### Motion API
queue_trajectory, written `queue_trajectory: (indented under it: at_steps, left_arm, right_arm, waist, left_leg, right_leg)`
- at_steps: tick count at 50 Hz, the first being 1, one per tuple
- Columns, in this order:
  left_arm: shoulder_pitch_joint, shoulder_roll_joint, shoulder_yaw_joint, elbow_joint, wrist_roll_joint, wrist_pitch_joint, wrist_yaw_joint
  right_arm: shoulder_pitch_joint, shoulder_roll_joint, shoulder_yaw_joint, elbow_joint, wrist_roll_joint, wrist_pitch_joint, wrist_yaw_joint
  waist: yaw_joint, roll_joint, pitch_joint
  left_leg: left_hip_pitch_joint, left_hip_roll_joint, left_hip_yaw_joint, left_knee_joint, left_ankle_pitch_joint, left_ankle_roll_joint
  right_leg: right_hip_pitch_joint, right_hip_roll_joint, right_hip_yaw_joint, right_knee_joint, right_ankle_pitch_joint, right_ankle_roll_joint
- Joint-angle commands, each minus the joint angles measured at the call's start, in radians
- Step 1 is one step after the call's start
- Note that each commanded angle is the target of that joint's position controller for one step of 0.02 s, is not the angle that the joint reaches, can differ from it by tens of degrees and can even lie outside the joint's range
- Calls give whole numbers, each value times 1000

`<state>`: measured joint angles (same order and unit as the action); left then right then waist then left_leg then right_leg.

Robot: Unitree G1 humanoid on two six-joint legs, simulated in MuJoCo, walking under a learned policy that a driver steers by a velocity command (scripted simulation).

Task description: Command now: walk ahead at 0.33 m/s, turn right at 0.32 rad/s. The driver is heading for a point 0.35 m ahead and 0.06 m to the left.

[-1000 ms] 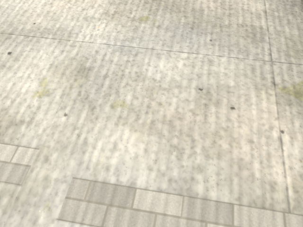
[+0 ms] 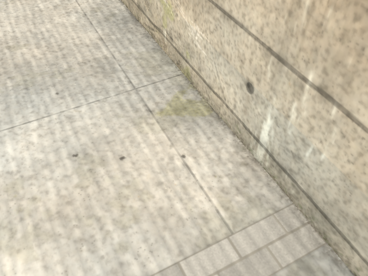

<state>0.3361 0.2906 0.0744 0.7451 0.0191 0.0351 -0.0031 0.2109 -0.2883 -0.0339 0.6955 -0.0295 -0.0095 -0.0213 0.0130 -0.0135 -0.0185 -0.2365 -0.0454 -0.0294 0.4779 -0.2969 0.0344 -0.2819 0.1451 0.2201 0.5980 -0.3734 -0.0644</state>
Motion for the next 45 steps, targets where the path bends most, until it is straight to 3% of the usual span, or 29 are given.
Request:
queue_trajectory:
  at_steps: [1,2,3,5,6,10,11,14,16,18,19,20,21,22,23,24,25,27,30,33,34,35,37,39,41,42,43,44,45]
  left_arm:
    - [-164,104,13,-122,19,-49,4]
    - [-145,118,19,-103,20,-56,-6]
    - [-102,118,19,-71,18,-60,-19]
    - [-70,111,19,-36,28,-60,-40]
    - [-88,100,15,-38,30,-61,-45]
    - [-230,66,-4,-70,28,-59,-51]
    - [-280,64,-9,-82,28,-63,-54]
    - [-381,17,-30,-113,16,-70,-62]
    - [-391,25,-31,-117,13,-70,-59]
    - [-320,46,-23,-97,14,-74,-43]
    - [-221,53,-18,-63,19,-75,-27]
    - [-78,76,-8,-15,32,-85,-11]
    - [72,134,7,7,59,-94,9]
    - [117,241,25,11,65,-93,18]
    - [102,205,24,25,12,-88,16]
    - [10,138,5,30,0,-95,15]
    - [-46,69,-14,30,0,-104,10]
    - [-103,15,-34,42,3,-114,12]
    - [-95,36,-34,79,-6,-125,12]
    - [-90,27,-41,116,-11,-122,16]
    - [-76,27,-42,130,-9,-120,18]
    - [-74,15,-47,136,2,-118,12]
    - [-52,14,-49,158,-3,-112,10]
    - [-66,15,-52,170,-7,-105,16]
    - [-73,4,-59,181,-10,-96,25]
    - [-32,-18,-66,182,-4,-94,26]
    - [112,-78,-77,222,-19,-79,27]
    - [101,-60,-79,257,-7,-61,38]
    - [54,-31,-70,258,-3,-56,39]
  right_arm:
    - [181,-252,-70,17,-20,-25,-12]
    - [138,-193,-58,19,-5,-31,-4]
    - [94,-150,-48,17,4,-40,5]
    - [95,-112,-37,27,6,-57,10]
    - [118,-106,-35,43,8,-67,15]
    - [207,-99,-40,100,17,-80,28]
    - [208,-97,-39,102,11,-82,27]
    - [256,-109,-40,140,7,-82,28]
    - [275,-126,-43,160,8,-80,27]
    - [255,-136,-43,173,9,-78,23]
    - [254,-139,-41,185,16,-74,20]
    - [249,-132,-36,191,26,-72,18]
    - [232,-103,-23,165,31,-78,14]
    - [337,31,8,141,55,-73,13]
    - [298,-103,-26,176,23,-58,0]
    - [241,-84,-24,165,25,-56,3]
    - [208,-62,-14,167,18,-58,8]
    - [201,-44,-12,181,0,-31,15]
    - [238,-6,-7,214,-9,-14,22]
    - [156,15,2,208,-15,-8,19]
    - [119,20,7,204,-12,-5,16]
    - [98,21,11,212,8,-4,16]
    - [66,10,14,224,10,-1,8]
    - [54,4,17,238,5,-4,0]
    - [58,-14,20,254,-5,-16,-9]
    - [73,-72,13,260,-11,-24,-17]
    - [1,-92,14,254,13,-26,-17]
    - [-41,-35,25,255,30,-25,-9]
    - [-59,-13,29,257,32,-25,-1]
  waist:
    - [-96,130,127]
    - [-50,88,172]
    - [-16,96,168]
    - [-10,147,115]
    - [-17,141,103]
    - [-57,128,118]
    - [-72,122,120]
    - [-101,138,122]
    - [-97,149,117]
    - [-49,149,92]
    - [-1,135,35]
    - [63,107,-51]
    - [131,50,-156]
    - [80,-215,-283]
    - [86,-74,-244]
    - [35,-58,-120]
    - [17,-40,-59]
    - [-31,-81,-25]
    - [-67,-79,-55]
    - [-58,-104,-38]
    - [-46,-114,-35]
    - [-37,-126,-42]
    - [-23,-119,-35]
    - [-31,-88,-9]
    - [-54,-6,24]
    - [-28,82,13]
    - [54,178,-4]
    - [36,130,18]
    - [20,104,64]
  left_leg:
    - [233,439,-652,-382,-571,157]
    - [188,390,-577,-369,-513,157]
    - [181,326,-467,-364,-405,130]
    - [179,249,-313,-361,-205,112]
    - [184,237,-274,-359,-126,117]
    - [229,226,-187,-363,88,141]
    - [230,220,-171,-356,153,146]
    - [209,218,-119,-315,343,145]
    - [200,242,-117,-287,450,144]
    - [205,253,-101,-197,715,125]
    - [212,232,-69,-77,893,101]
    - [156,189,-24,97,908,72]
    - [-21,153,-8,336,591,55]
    - [-309,-21,62,707,-232,8]
    - [-312,-9,-43,792,-238,15]
    - [-312,40,-60,769,-181,22]
    - [-301,67,-47,712,-147,19]
    - [-223,86,-28,620,-91,-7]
    - [-147,55,10,531,-35,-34]
    - [-112,62,38,357,29,-46]
    - [-96,64,45,310,55,-44]
    - [-54,62,44,261,88,-35]
    - [-6,51,47,197,109,-18]
    - [51,53,40,110,106,0]
    - [175,93,-19,-102,249,19]
    - [235,219,-144,-134,465,33]
    - [130,310,-218,-130,567,127]
    - [36,276,-199,-142,431,123]
    - [10,205,-158,-145,325,79]
  right_leg:
    - [-528,-17,-16,325,-116,0]
    - [-511,-53,-2,361,-35,1]
    - [-481,-69,-20,370,26,13]
    - [-425,-79,-73,409,112,33]
    - [-422,-85,-86,416,142,39]
    - [-474,-150,-187,307,219,67]
    - [-457,-164,-212,242,244,74]
    - [-343,-154,-282,66,236,67]
    - [-255,-139,-312,6,209,36]
    - [-123,-103,-320,-46,195,-3]
    - [6,-73,-320,-107,197,-24]
    - [208,-82,-310,-158,262,-49]
    - [439,-282,-108,-188,176,-91]
    - [644,-628,365,-228,430,-235]
    - [510,-607,381,-255,658,-271]
    - [407,-538,171,-248,800,-250]
    - [321,-474,48,-264,888,-217]
    - [215,-384,-78,-294,983,-151]
    - [161,-353,-163,-302,1083,-142]
    - [113,-322,-214,-299,1022,-133]
    - [103,-320,-218,-299,990,-131]
    - [86,-305,-239,-290,963,-124]
    - [73,-319,-209,-283,890,-126]
    - [41,-338,-164,-270,722,-120]
    - [-24,-309,-142,-234,443,-58]
    - [-49,-260,-166,-181,258,-16]
    - [49,-188,-209,-207,58,9]
    - [150,-191,-210,-258,79,27]
    - [149,-189,-186,-281,136,34]
